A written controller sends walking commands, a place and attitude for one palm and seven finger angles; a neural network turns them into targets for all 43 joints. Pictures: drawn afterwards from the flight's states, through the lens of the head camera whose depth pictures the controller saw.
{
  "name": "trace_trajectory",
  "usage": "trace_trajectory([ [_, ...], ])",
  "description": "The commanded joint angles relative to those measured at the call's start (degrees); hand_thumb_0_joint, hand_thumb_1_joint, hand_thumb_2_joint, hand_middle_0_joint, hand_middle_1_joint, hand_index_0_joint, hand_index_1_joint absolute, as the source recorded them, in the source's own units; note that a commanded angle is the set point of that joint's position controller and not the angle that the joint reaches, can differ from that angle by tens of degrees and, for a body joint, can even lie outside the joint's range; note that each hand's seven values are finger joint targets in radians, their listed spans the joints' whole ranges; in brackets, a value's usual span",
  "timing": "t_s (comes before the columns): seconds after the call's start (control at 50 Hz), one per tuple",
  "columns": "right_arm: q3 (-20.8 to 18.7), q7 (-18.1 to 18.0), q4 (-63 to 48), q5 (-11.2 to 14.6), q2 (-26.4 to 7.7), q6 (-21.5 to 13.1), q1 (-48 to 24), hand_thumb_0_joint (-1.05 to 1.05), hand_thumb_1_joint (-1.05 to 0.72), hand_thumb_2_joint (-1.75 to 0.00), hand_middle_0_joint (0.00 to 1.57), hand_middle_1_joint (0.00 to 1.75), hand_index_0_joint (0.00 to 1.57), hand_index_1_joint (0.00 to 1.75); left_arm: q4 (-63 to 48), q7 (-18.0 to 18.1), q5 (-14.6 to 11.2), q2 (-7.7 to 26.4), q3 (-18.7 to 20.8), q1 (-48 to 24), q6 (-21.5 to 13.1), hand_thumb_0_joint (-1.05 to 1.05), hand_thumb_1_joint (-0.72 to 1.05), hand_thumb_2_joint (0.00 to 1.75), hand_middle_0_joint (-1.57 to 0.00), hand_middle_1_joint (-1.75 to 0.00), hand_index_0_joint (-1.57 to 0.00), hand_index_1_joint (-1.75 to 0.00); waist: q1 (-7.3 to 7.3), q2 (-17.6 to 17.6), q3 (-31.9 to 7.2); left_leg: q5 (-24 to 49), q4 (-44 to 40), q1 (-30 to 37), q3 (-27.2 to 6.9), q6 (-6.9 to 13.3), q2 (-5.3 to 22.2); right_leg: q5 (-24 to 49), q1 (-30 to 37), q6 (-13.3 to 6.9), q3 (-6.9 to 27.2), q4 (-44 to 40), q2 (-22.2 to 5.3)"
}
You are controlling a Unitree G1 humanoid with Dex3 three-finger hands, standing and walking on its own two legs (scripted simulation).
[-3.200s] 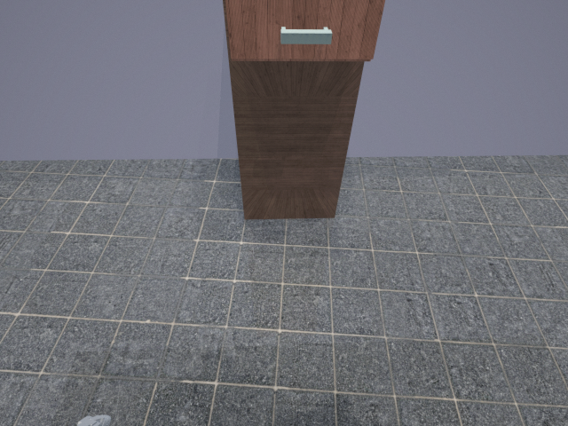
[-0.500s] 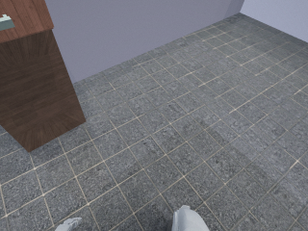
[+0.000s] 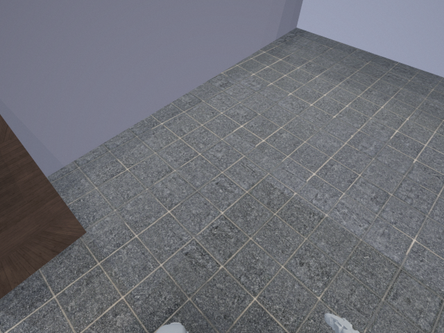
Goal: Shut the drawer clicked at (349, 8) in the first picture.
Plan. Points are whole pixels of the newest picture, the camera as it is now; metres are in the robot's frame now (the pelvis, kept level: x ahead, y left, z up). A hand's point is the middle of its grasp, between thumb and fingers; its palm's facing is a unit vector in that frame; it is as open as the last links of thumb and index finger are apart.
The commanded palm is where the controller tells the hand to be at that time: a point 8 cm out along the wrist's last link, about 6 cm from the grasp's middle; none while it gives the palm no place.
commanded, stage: walk to a spot facing it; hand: left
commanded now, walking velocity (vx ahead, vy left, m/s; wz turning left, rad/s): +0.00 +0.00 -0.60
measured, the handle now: out of the picture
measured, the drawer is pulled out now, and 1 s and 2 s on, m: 0.17 0.17 0.17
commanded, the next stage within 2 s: turn to face it in 0.34 s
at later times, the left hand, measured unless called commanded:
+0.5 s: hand (174, 262) +0.29 +0.15 -0.17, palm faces -0.33 -0.91 -0.24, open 7.4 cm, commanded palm none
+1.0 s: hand (159, 273) +0.27 +0.17 -0.17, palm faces -0.09 -0.98 -0.19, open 7.4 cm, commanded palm none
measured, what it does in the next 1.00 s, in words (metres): walks ahead: left foot, then right foot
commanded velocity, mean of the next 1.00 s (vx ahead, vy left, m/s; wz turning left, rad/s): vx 0.00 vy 0.00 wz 0.11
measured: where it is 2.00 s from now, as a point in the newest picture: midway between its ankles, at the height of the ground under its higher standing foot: outside the picture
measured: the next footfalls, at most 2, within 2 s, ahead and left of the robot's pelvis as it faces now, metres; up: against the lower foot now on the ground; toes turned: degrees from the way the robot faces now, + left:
left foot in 0.04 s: +0.12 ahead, +0.14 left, +0.00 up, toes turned +3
right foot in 0.48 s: +0.16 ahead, -0.14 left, +0.00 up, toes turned -26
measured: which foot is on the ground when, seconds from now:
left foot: up 0.00-0.02, down 0.04-0.48, up 0.50-0.78, down 0.80-1.00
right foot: down 0.00-0.04, up 0.06-0.46, down 0.48-0.82, up 0.84-1.00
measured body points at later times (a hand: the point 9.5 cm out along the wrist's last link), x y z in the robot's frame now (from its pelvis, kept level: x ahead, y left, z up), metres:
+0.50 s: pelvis +0.12 -0.01 -0.02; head +0.16 -0.03 +0.43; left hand +0.31 +0.19 -0.15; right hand +0.02 -0.26 -0.16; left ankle +0.08 +0.14 -0.72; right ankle +0.12 -0.12 -0.74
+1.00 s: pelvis +0.15 +0.00 +0.00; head +0.19 +0.01 +0.45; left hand +0.27 +0.23 -0.16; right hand +0.13 -0.23 -0.14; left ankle +0.19 +0.08 -0.73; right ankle +0.10 -0.14 -0.66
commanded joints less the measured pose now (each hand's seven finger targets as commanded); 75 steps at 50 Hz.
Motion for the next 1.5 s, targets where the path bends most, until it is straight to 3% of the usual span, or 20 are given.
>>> trace_trajectory([
  [0.0,-2.03,-1.58,-1.50,0.36,-8.42,-1.81,9.10,0.00,-0.90,-0.90,0.20,0.30,0.20,0.30,-5.18,0.78,-0.90,6.93,2.04,-0.75,-0.57,0.00,0.90,0.90,-0.20,-0.30,-0.20,-0.30,-5.02,-0.81,-3.32,2.60,-18.02,26.21,-2.04,1.26,1.25,3.65,-12.30,-2.87,12.71,1.88,-8.84],
  [0.02,-3.33,-1.87,-0.49,-0.44,-14.84,-1.90,14.41,0.00,-0.90,-0.90,0.20,0.30,0.20,0.30,-6.06,0.18,-1.39,3.21,1.41,0.19,-0.45,0.00,0.90,0.90,-0.20,-0.30,-0.20,-0.30,-7.22,14.70,-6.58,3.05,-22.31,36.53,-19.27,6.51,16.77,-10.64,-23.83,1.07,3.90,17.76,-0.59],
  [0.04,-3.19,-1.56,-1.15,-0.18,-16.53,-1.02,15.71,0.00,-0.90,-0.90,0.20,0.30,0.20,0.30,-6.50,0.01,-0.81,4.16,1.47,0.52,-0.78,0.00,0.90,0.90,-0.20,-0.30,-0.20,-0.30,-7.21,15.61,-6.17,2.05,-26.14,32.78,-25.61,11.63,26.21,-21.08,-26.33,2.78,-1.32,31.49,-2.47],
  [0.1,-1.50,-1.84,-2.45,-0.01,-10.02,-1.07,7.06,0.00,-0.90,-0.90,0.20,0.30,0.20,0.30,-5.00,-0.94,0.03,4.95,2.39,-1.55,0.38,0.00,0.90,0.90,-0.20,-0.30,-0.20,-0.30,-4.00,7.86,2.55,7.12,-27.48,18.30,-11.69,10.06,19.39,-10.97,-24.59,4.52,-1.48,40.49,-8.23],
  [0.18,-1.22,-2.23,-1.08,0.18,-8.83,-1.23,6.89,0.00,-0.90,-0.90,0.20,0.30,0.20,0.30,-4.04,-1.08,-0.32,2.43,1.88,0.63,2.21,0.00,0.90,0.90,-0.20,-0.30,-0.20,-0.30,-2.45,9.09,-0.30,30.48,-23.07,20.23,3.47,8.64,14.78,-5.34,-20.56,6.14,-4.49,37.70,-9.28],
  [0.4,-3.88,-1.53,1.13,-0.24,-11.92,0.83,9.36,0.00,-0.90,-0.90,0.20,0.30,0.20,0.30,-6.57,-0.80,0.05,1.99,1.52,-5.85,2.06,0.00,0.90,0.90,-0.20,-0.30,-0.20,-0.30,-3.34,11.89,-0.76,33.19,-11.00,21.54,11.78,6.61,15.84,-1.75,-5.82,3.70,-10.79,8.14,-5.84],
  [0.42,-3.80,-1.32,1.06,0.08,-11.89,0.87,9.24,0.00,-0.90,-0.90,0.20,0.30,0.20,0.30,-5.24,-0.48,0.17,3.53,1.77,-0.95,1.34,0.00,0.90,0.90,-0.20,-0.30,-0.20,-0.30,-0.48,8.46,-4.10,34.05,-2.10,19.11,12.97,4.60,14.16,4.57,3.11,2.74,-10.58,0.69,-5.26],
  [0.44,-2.84,-0.74,0.70,0.71,-8.79,1.01,11.91,0.00,-0.90,-0.90,0.20,0.30,0.20,0.30,-3.45,0.43,0.73,9.21,2.73,4.25,0.16,0.00,0.90,0.90,-0.20,-0.30,-0.20,-0.30,1.33,-4.55,-9.73,19.49,11.75,4.70,14.47,1.50,9.77,20.71,20.53,-0.73,0.94,-2.35,-15.13],
  [0.46,-1.39,-1.04,-1.14,0.99,-4.84,1.16,10.37,0.00,-0.90,-0.90,0.20,0.30,0.20,0.30,-1.56,1.20,-0.27,14.57,3.53,9.18,-0.32,0.00,0.90,0.90,-0.20,-0.30,-0.20,-0.30,2.66,-15.84,-14.20,-19.11,25.58,-6.39,9.94,-0.87,1.38,49.03,25.93,-7.82,17.29,-2.37,-29.72],
  [0.48,-1.17,-2.15,-1.27,1.26,-5.81,2.03,7.74,0.00,-0.90,-0.90,0.20,0.30,0.20,0.30,-1.28,2.13,-1.08,13.06,2.95,8.70,0.09,0.00,0.90,0.90,-0.20,-0.30,-0.20,-0.30,2.97,-9.17,-14.14,-20.55,27.63,-4.29,0.30,0.26,2.37,50.79,19.86,-10.41,13.76,-3.13,-30.06],
  [0.58,-0.39,-1.59,6.00,0.60,-3.57,3.35,14.45,0.00,-0.90,-0.90,0.20,0.30,0.20,0.30,-2.90,3.05,0.01,6.00,-0.29,-9.09,0.01,0.00,0.90,0.90,-0.20,-0.30,-0.20,-0.30,-5.12,-8.00,-3.38,-9.17,17.20,4.50,-0.36,0.61,1.86,25.50,0.38,-5.56,-3.44,-8.09,-21.74],
  [0.76,-1.36,-0.19,5.06,0.28,-4.20,3.05,14.98,0.00,-0.90,-0.90,0.20,0.30,0.20,0.30,-2.65,3.16,-1.00,5.89,1.06,-7.16,1.86,0.00,0.90,0.90,-0.20,-0.30,-0.20,-0.30,-4.48,-1.66,-0.97,8.18,-10.05,13.22,3.64,1.71,0.26,10.39,-1.87,0.40,-10.26,2.71,-20.84],
  [0.8,-3.15,-0.47,3.65,-0.54,-11.72,2.41,18.28,0.00,-0.90,-0.90,0.20,0.30,0.20,0.30,-6.23,2.94,-1.36,0.89,0.56,-7.98,2.52,0.00,0.90,0.90,-0.20,-0.30,-0.20,-0.30,-6.32,20.38,0.54,28.37,-23.82,14.46,-23.87,12.82,18.49,-20.90,-14.59,6.76,-12.12,24.61,-9.24],
  [0.82,-3.39,-1.40,4.91,-0.63,-11.65,2.06,19.43,0.00,-0.90,-0.90,0.20,0.30,0.20,0.30,-6.60,3.18,-0.59,1.41,0.58,-10.76,2.73,0.00,0.90,0.90,-0.20,-0.30,-0.20,-0.30,-7.59,16.99,-0.99,25.78,-25.21,15.61,-27.06,14.84,18.25,-21.10,-17.24,6.05,-5.81,34.31,-8.80],
  [0.92,-2.85,-1.93,2.59,-0.08,-9.01,1.18,11.59,0.00,-0.90,-0.90,0.20,0.30,0.20,0.30,-4.62,2.31,-0.97,1.17,1.27,-8.94,2.12,0.00,0.90,0.90,-0.20,-0.30,-0.20,-0.30,-4.44,6.64,-4.30,28.76,-21.46,19.19,-14.45,12.81,10.09,-9.36,-17.49,7.11,-2.49,34.66,-9.96],
  [1.08,-4.42,-1.11,1.15,-0.12,-12.48,2.66,8.76,0.00,-0.90,-0.90,0.20,0.30,0.20,0.30,-5.55,2.28,-1.19,1.74,1.24,-7.75,2.52,0.00,0.90,0.90,-0.20,-0.30,-0.20,-0.30,-5.33,9.52,-4.51,19.74,-21.47,18.21,-18.52,13.43,8.08,-10.60,-11.33,7.33,-3.51,19.09,-7.11],
  [1.18,-5.20,-0.32,-1.85,0.32,-13.26,3.75,2.68,0.00,-0.90,-0.90,0.20,0.30,0.20,0.30,-4.15,2.72,-1.34,4.57,1.60,1.74,1.68,0.00,0.90,0.90,-0.20,-0.30,-0.20,-0.30,-1.01,7.57,-5.00,11.03,-15.75,5.30,-18.86,8.98,2.99,0.85,7.82,6.15,-4.57,-4.40,-6.42],
  [1.22,-4.10,0.22,-4.76,0.51,-6.56,3.92,2.45,0.00,-0.90,-0.90,0.20,0.30,0.20,0.30,-5.67,3.32,0.14,14.03,2.90,2.07,1.01,0.00,0.90,0.90,-0.20,-0.30,-0.20,-0.30,-0.06,-19.58,-1.49,-15.10,9.85,-12.70,-3.74,0.69,-10.00,-4.26,11.49,-3.12,20.61,-18.03,-31.93],
  [1.32,-4.28,1.56,-2.24,-0.09,-9.12,5.25,3.33,0.00,-0.90,-0.90,0.20,0.30,0.20,0.30,-8.50,3.11,-0.09,8.15,0.72,-7.85,0.63,0.00,0.90,0.90,-0.20,-0.30,-0.20,-0.30,-5.30,-10.01,4.34,-3.81,29.27,-7.65,-3.26,0.14,-3.74,4.66,-2.09,-1.87,0.50,-12.91,-22.65],
  [1.48,-2.53,1.85,-5.52,0.80,-7.89,4.60,-5.76,0.00,-0.90,-0.90,0.20,0.30,0.20,0.30,-5.97,2.89,0.41,12.57,1.70,1.00,1.07,0.00,0.90,0.90,-0.20,-0.30,-0.20,-0.30,0.53,-11.99,-0.08,-9.79,6.05,0.58,2.85,-0.21,-4.08,22.79,8.07,-3.87,-4.63,-6.47,-26.51],
])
